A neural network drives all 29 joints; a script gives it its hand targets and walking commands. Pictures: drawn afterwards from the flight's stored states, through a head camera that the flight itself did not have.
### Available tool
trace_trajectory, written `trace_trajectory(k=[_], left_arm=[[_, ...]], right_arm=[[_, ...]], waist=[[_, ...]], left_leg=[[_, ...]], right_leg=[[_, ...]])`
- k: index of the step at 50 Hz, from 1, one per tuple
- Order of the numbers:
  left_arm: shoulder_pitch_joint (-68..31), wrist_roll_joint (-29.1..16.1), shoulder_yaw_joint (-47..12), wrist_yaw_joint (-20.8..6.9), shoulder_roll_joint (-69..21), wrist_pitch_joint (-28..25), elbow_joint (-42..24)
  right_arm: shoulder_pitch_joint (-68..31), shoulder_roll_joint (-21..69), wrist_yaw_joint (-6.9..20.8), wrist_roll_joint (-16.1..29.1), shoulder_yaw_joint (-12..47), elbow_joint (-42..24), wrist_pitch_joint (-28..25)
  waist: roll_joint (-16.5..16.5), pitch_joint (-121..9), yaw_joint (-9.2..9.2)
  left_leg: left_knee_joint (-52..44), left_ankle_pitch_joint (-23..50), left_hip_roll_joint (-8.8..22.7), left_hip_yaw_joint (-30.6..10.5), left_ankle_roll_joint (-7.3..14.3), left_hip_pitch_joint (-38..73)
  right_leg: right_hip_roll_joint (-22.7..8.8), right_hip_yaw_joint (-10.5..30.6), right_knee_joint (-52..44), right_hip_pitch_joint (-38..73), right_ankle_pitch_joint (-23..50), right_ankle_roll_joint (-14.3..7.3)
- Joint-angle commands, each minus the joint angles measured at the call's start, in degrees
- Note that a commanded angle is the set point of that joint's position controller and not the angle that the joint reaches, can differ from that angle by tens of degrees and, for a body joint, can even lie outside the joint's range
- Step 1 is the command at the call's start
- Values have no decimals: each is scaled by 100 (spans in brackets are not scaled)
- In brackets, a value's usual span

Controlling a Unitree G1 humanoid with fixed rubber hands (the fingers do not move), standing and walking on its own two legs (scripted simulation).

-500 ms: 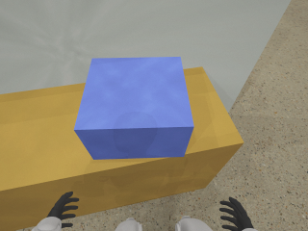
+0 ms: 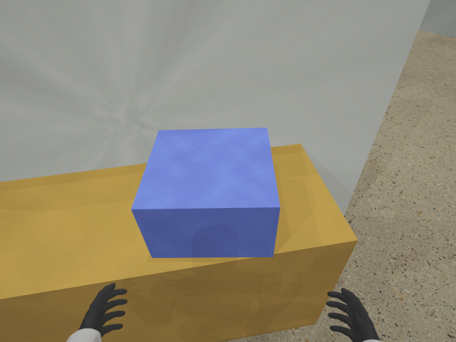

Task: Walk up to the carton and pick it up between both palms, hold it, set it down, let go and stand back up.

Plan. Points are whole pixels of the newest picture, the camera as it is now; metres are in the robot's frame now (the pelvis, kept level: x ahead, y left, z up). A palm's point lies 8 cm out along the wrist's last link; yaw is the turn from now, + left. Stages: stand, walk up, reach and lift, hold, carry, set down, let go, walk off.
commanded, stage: reach and lift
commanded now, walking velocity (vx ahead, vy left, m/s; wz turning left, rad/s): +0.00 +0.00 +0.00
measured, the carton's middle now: (212, 189) +0.52 +0.06 -0.05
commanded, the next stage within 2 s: none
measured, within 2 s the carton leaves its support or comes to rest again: neither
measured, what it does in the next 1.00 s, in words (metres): shifts its weight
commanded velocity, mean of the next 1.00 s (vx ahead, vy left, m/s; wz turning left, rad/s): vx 0.00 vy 0.00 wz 0.00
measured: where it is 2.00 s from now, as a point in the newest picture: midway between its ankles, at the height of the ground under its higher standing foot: outside the picture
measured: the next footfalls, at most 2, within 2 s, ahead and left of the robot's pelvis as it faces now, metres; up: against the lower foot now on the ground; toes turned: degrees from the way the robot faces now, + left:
none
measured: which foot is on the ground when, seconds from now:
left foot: down 0.00-1.00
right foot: down 0.00-1.00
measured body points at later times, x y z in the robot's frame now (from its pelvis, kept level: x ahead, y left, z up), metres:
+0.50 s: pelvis +0.03 +0.00 +0.01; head +0.03 +0.01 +0.46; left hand +0.26 +0.27 -0.04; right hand +0.23 -0.20 -0.05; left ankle +0.05 +0.11 -0.71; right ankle +0.05 -0.08 -0.71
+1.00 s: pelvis +0.06 +0.01 +0.02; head +0.08 +0.03 +0.46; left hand +0.27 +0.29 -0.02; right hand +0.28 -0.21 -0.02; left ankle +0.05 +0.11 -0.71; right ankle +0.05 -0.08 -0.71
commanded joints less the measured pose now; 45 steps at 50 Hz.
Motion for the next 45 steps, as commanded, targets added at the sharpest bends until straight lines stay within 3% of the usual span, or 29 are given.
trace_trajectory(k=[1, 2, 4, 6, 9, 12, 17, 20, 23, 26, 32, 41, 45], left_arm=[[-1094, -196, 120, -59, 1072, -55, -483], [-1139, -245, 123, -79, 1051, -38, -481], [-957, -145, 192, -96, 1031, -30, -371], [-922, -72, 207, -94, 947, -212, -428], [-1101, 55, 205, -26, 795, -694, -212], [-1380, -89, 222, 80, 866, -1245, -136], [-1417, -700, 7, 118, 1096, -1918, 290], [-1317, -887, -225, 112, 1063, -2126, 290], [-857, -867, -109, 16, 1122, -2311, 99], [-523, -838, -48, -83, 1192, -2500, -60], [113, -909, 33, -98, 1055, -2925, -360], [-4, -1241, -203, -118, 1015, -3686, -216], [-220, -1325, -224, -118, 1171, -3805, -331]], right_arm=[[-507, -94, -201, 52, 119, -415, -143], [-659, -154, -236, 59, 119, -466, -152], [-711, -313, -248, 67, 140, -403, -143], [-751, -487, -204, 143, 5, -435, -244], [-968, -676, -56, 109, -167, -209, -464], [-1173, -658, 47, 167, -133, -285, -750], [-1103, -141, 48, 446, 198, 24, -1189], [-1043, -241, 78, 477, 152, 257, -1436], [-854, -520, 25, 692, 130, 365, -1775], [-814, -814, 2, 855, 108, 500, -2228], [-599, -1199, 195, 1326, 328, 836, -2987], [-765, -1258, 508, 1801, 555, 1107, -3493], [-969, -1343, 531, 1944, 571, 1017, -3655]], waist=[[-862, 262, -168], [-808, 256, -166], [-393, 391, -24], [281, 412, 60], [803, 271, 36], [490, -176, 99], [-691, -438, 122], [-191, -605, 96], [242, -895, 89], [152, -1233, 86], [277, -1306, 213], [128, -919, 137], [257, -1275, 173]], left_leg=[[-1076, 41, -292, -6, 146, 279], [-1151, 69, -324, -17, 126, 436], [-1552, -130, -260, -19, 144, 137], [-2062, -576, -40, -79, 191, -607], [-2752, -1512, 319, -356, 311, -1773], [-2609, -1347, 316, -331, 402, -2036], [-1288, 29, -232, -142, 163, -278], [-1431, 139, -186, -196, 104, -271], [-1500, 815, -114, -268, -22, -335], [-1351, 1811, -172, -287, -160, 196], [-1275, 3196, -206, -383, -385, 901], [-1232, 2320, -209, -410, -315, 359], [-1077, 2534, -217, -389, -309, 356]], right_leg=[[-919, 1680, -2549, -880, -2322, 102], [-887, 1583, -2576, -916, -2185, 109], [-680, 1342, -2382, -386, -1770, 165], [-395, 1015, -1905, 626, -1034, 209], [-14, 711, -1203, 2049, -213, 365], [-46, 810, -1087, 2285, -275, 404], [-753, 1560, -2056, 10, -1439, 162], [-600, 1287, -1804, -121, -755, 142], [-402, 1082, -1511, 711, 419, 197], [-256, 936, -1445, 811, 1416, 252], [-39, 742, -1566, 620, 2211, 199], [-117, 806, -1522, 223, 1566, 238], [-121, 821, -1389, 167, 1765, 250]])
